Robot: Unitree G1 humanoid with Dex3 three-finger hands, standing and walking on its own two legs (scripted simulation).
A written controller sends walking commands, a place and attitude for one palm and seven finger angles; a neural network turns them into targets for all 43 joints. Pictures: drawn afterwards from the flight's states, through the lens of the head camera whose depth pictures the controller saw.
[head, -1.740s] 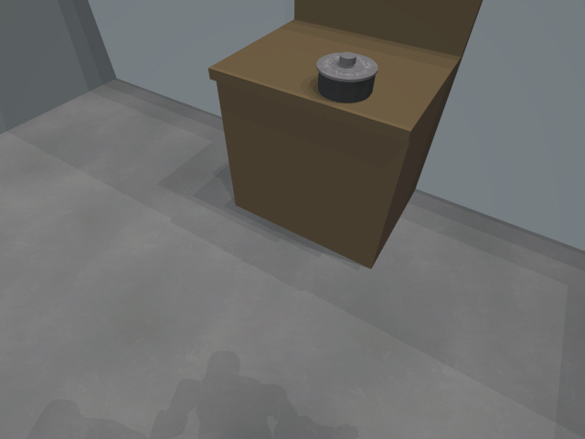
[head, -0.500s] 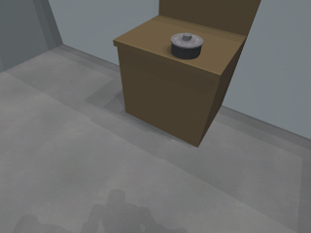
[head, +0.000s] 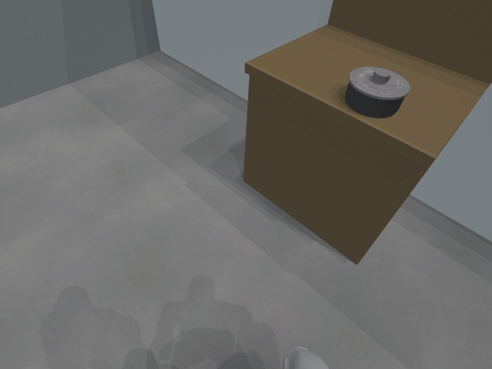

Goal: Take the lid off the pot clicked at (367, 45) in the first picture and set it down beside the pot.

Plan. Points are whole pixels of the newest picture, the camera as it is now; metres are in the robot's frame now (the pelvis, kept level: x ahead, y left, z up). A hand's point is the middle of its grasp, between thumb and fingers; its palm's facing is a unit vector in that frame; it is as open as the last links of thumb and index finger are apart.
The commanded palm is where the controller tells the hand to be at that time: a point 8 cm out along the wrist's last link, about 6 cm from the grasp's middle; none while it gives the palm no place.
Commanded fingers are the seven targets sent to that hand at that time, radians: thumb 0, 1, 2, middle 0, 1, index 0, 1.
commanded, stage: walk to a spot facing it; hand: left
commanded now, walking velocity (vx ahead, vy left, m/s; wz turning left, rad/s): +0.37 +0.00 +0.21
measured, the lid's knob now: (381, 75) +0.93 -0.38 +0.03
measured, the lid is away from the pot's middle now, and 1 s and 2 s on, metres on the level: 0.00 0.00 0.00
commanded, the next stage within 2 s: turn to face it in 0.36 s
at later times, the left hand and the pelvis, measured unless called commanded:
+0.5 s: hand (169, 361) +0.17 +0.15 -0.17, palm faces +0.28 -0.94 -0.22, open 7.3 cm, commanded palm none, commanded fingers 0.00 0.90 0.90 -0.20 -0.30 -0.20 -0.30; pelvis +0.20 -0.04 +0.00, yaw +13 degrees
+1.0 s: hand (167, 306) +0.27 +0.17 -0.18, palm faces +0.10 -0.96 -0.25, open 7.4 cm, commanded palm none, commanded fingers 0.00 0.90 0.90 -0.20 -0.30 -0.20 -0.30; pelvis +0.26 -0.02 -0.02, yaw -1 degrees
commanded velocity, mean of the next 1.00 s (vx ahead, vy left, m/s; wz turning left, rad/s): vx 0.09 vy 0.00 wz -0.13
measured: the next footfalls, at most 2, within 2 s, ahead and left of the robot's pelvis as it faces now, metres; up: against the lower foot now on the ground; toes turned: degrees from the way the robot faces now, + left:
right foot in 0.20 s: +0.26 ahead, -0.15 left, +0.00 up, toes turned -3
left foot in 0.62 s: +0.34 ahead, +0.12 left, +0.00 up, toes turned +18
